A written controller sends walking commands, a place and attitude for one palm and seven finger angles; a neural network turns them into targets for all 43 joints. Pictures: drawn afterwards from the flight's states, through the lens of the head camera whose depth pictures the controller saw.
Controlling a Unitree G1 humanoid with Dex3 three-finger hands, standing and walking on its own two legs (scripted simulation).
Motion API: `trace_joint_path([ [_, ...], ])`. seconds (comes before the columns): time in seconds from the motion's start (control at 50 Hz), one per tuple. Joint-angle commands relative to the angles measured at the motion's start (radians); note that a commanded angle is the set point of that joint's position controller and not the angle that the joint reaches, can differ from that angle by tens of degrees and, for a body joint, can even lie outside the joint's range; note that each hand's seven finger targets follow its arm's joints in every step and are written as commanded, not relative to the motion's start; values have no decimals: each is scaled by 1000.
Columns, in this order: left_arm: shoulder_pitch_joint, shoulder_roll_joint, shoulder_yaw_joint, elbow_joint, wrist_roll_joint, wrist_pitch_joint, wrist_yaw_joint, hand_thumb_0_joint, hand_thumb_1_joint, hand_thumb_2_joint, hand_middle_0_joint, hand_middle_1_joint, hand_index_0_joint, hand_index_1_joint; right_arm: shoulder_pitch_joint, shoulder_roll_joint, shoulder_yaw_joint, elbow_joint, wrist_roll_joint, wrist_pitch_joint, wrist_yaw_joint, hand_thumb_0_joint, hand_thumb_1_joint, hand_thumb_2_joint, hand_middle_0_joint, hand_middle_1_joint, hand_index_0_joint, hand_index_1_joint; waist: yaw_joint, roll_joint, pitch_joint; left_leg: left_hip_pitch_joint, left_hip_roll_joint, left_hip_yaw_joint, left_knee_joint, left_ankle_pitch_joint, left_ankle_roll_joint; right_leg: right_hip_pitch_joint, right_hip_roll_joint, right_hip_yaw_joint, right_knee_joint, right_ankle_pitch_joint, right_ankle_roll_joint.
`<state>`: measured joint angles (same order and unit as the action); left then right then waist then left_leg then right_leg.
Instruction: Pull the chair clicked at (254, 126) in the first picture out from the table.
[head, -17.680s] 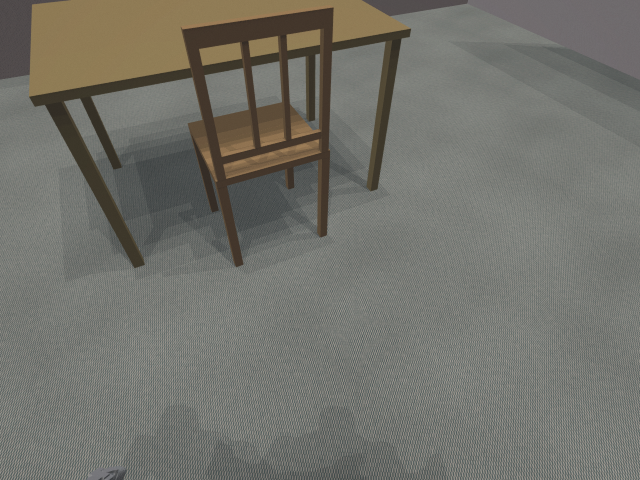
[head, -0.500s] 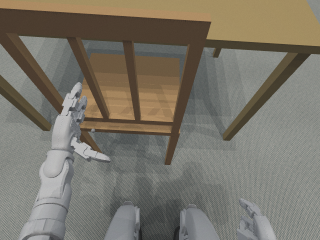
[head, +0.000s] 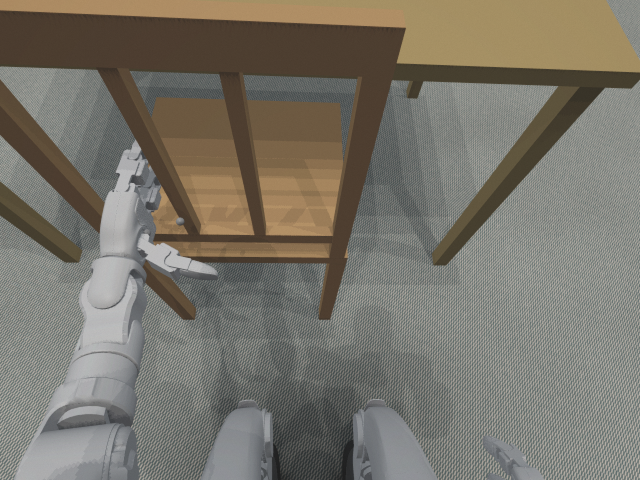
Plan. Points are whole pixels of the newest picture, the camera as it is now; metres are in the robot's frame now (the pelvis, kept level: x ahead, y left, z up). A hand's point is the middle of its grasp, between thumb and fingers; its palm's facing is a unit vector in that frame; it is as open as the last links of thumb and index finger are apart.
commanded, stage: push the fingers through the gap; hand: left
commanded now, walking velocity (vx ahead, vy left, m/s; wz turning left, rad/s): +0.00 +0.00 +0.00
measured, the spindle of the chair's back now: (164, 169) +0.49 +0.19 +0.03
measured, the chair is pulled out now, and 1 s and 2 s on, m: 0.00 0.00 0.00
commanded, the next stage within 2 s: hook a spindle and tug to test in 0.78 s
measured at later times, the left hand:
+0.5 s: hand (181, 195) +0.46 +0.17 +0.02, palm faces -0.01 -1.00 -0.04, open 16.9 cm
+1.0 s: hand (181, 200) +0.45 +0.17 +0.02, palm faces +0.00 -1.00 -0.05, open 16.8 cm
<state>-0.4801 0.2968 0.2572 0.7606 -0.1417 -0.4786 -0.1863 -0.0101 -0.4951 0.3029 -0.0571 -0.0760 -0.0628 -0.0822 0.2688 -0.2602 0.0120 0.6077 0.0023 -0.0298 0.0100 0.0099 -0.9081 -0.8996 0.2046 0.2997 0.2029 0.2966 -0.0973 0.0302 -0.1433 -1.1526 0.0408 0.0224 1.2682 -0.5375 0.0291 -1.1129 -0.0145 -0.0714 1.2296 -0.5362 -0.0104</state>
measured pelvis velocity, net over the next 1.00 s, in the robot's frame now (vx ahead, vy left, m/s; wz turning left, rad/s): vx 0.00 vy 0.00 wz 0.00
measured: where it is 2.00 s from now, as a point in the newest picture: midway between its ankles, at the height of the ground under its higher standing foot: outside the picture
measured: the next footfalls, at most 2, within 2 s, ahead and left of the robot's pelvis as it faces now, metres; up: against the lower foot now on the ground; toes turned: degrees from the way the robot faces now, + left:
none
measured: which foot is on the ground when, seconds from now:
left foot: down 0.00-1.00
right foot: down 0.00-1.00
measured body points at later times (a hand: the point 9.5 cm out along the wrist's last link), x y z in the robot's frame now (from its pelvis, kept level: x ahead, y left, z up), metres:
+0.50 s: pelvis +0.00 +0.00 +0.00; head +0.14 +0.01 +0.42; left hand +0.45 +0.22 +0.03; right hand +0.07 -0.27 -0.12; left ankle +0.03 +0.10 -0.62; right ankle +0.02 -0.12 -0.62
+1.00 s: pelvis +0.00 +0.00 +0.00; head +0.14 +0.02 +0.43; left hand +0.44 +0.22 +0.03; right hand +0.08 -0.26 -0.12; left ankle +0.03 +0.10 -0.62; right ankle +0.02 -0.12 -0.62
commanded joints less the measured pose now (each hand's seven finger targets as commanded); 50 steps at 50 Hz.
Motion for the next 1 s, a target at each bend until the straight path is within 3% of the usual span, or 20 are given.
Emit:
trace_joint_path([
  [0.0, -350, 175, 31, -191, -3, -83, 6, 0, -500, 300, -60, -80, -60, -80, 91, -160, -65, -82, -6, -29, -9, 0, -900, -900, 200, 300, 200, 300, -17, 83, -475, 386, -23, -76, -144, 373, -12, 172, 33, 30, -139, 291, -21],
  [0.06, -358, 197, 54, -135, 0, -75, 9, 0, -500, 300, -60, -80, -60, -80, 99, -162, -65, -73, -7, -17, -7, 0, -900, -900, 200, 300, 200, 300, -25, 35, -464, 342, -25, -68, -136, 361, -7, 197, 32, 36, -144, 306, -16],
  [0.12, -388, 214, 70, -122, 4, -79, 8, 0, -500, 300, -60, -80, -60, -80, 106, -163, -64, -75, -8, -10, -5, 0, -900, -900, 200, 300, 200, 300, -21, 55, -481, 343, -27, -65, -134, 357, -7, 199, 33, 39, -143, 304, -16],
  [0.18, -389, 237, 94, -106, 1, -82, 3, 0, -500, 300, -60, -80, -60, -80, 107, -159, -62, -78, -10, -2, -6, 0, -900, -900, 200, 300, 200, 300, -20, 26, -482, 315, -29, -56, -128, 367, -2, 239, 34, 47, -145, 338, -14],
  [0.22, -413, 218, 73, -114, 5, -90, -4, 0, -500, 300, -60, -80, -60, -80, 109, -157, -61, -79, -9, 1, -4, 0, -900, -900, 200, 300, 200, 300, -23, 77, -498, 349, -28, -59, -129, 389, -6, 211, 33, 42, -139, 340, -16],
  [0.3, -492, 221, 71, -47, 7, -92, -10, 0, -500, 300, -60, -80, -60, -80, 124, -162, -61, -59, -12, 7, -5, 0, -900, -900, 200, 300, 200, 300, -50, 46, -454, 319, -26, -64, -118, 348, -1, 176, 37, 40, -144, 302, -14],
  [0.36, -543, 235, 74, -57, 12, -106, -12, 0, -500, 300, -60, -80, -60, -80, 128, -166, -62, -56, -16, 11, -5, 0, -900, -900, 200, 300, 200, 300, -47, 85, -501, 357, -26, -72, -115, 363, -4, 162, 36, 39, -137, 297, -17],
  [0.48, -460, 257, 105, -6, 11, -89, -16, 0, -500, 300, -60, -80, -60, -80, 130, -168, -62, -68, -13, 31, 2, 0, -900, -900, 200, 300, 200, 300, -33, 42, -492, 314, -29, -61, -119, 355, -1, 207, 38, 44, -146, 313, -15],
  [0.52, -471, 251, 95, -38, 13, -96, -14, 0, -500, 300, -60, -80, -60, -80, 127, -166, -59, -76, -13, 34, 4, 0, -900, -900, 200, 300, 200, 300, -29, 91, -499, 345, -27, -65, -127, 367, -5, 188, 38, 39, -142, 310, -18],
  [0.56, -469, 264, 106, -79, 9, -103, -7, 0, -500, 300, -60, -80, -60, -80, 127, -166, -62, -78, -14, 35, 6, 0, -900, -900, 200, 300, 200, 300, -22, 87, -521, 366, -25, -68, -128, 385, -7, 202, 38, 39, -142, 321, -18],
  [0.64, -434, 215, 71, -99, 4, -105, 2, 0, -500, 300, -60, -80, -60, -80, 125, -162, -65, -76, -11, 34, 9, 0, -900, -900, 200, 300, 200, 300, -30, 77, -508, 381, -23, -71, -136, 388, -9, 189, 40, 32, -147, 319, -16],
  [0.68, -428, 232, 86, -73, 5, -100, 7, 0, -500, 300, -60, -80, -60, -80, 125, -166, -65, -67, -11, 35, 8, 0, -900, -900, 200, 300, 200, 300, -34, 47, -471, 345, -24, -66, -139, 349, -6, 196, 40, 36, -158, 299, -14],
  [0.72, -442, 203, 58, -77, 12, -106, 7, 0, -500, 300, -60, -80, -60, -80, 121, -162, -63, -71, -10, 33, 6, 0, -900, -900, 200, 300, 200, 300, -39, 63, -466, 355, -25, -68, -142, 351, -7, 180, 39, 33, -154, 293, -15],
  [0.76, -479, 219, 62, -91, 17, -116, 10, 0, -500, 300, -60, -80, -60, -80, 123, -164, -64, -63, -13, 32, 7, 0, -900, -900, 200, 300, 200, 300, -40, 87, -466, 377, -22, -76, -142, 349, -12, 155, 39, 29, -151, 276, -18],
  [0.82, -465, 195, 53, -85, 12, -120, 10, 0, -500, 300, -60, -80, -60, -80, 118, -161, -64, -66, -14, 29, 7, 0, -900, -900, 200, 300, 200, 300, -40, 79, -486, 388, -24, -74, -138, 368, -10, 164, 40, 29, -150, 294, -18],
  [0.86, -462, 218, 73, -60, 15, -117, 10, 0, -500, 300, -60, -80, -60, -80, 120, -163, -63, -63, -14, 30, 6, 0, -900, -900, 200, 300, 200, 300, -35, 64, -473, 357, -27, -71, -135, 345, -9, 173, 40, 33, -149, 283, -17],
  [0.94, -495, 217, 68, -22, 22, -116, 4, 0, -500, 300, -130, -299, -130, -299, 116, -164, -61, -64, -14, 34, 4, 0, -900, -900, 200, 300, 200, 300, -41, 62, -445, 340, -26, -72, -133, 323, -8, 154, 39, 32, -146, 264, -19],
  [0.98, -513, 197, 51, -52, 20, -123, 5, 0, -500, 300, -166, -409, -166, -409, 115, -161, -64, -68, -15, 33, 4, 0, -900, -900, 200, 300, 200, 300, -42, 88, -482, 372, -27, -73, -130, 344, -8, 150, 38, 33, -145, 274, -19],
])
